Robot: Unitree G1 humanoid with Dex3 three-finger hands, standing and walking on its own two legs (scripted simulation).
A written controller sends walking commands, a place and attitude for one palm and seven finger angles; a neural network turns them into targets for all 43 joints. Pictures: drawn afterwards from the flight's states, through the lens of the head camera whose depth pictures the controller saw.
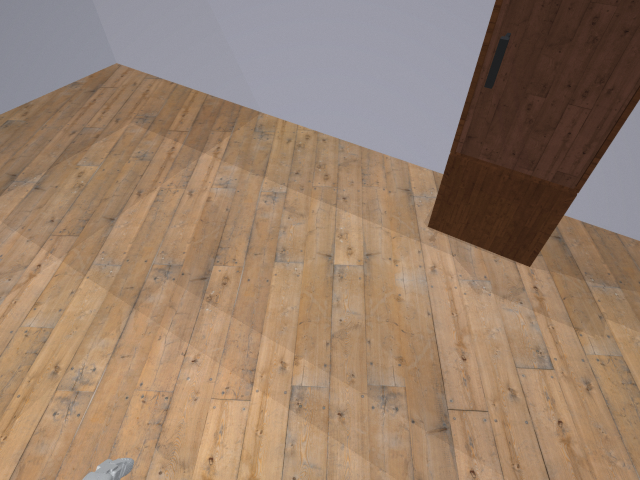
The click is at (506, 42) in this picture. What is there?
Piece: cupboard door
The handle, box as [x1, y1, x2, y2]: [484, 33, 510, 88]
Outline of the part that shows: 510,33 507,33 504,37 502,36 499,40 484,86 491,88 494,82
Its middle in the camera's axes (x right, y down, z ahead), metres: +0.51 -0.51 +1.12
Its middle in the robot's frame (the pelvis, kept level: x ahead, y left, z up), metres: +1.21 -0.45 +0.00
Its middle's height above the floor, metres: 0.77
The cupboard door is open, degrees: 0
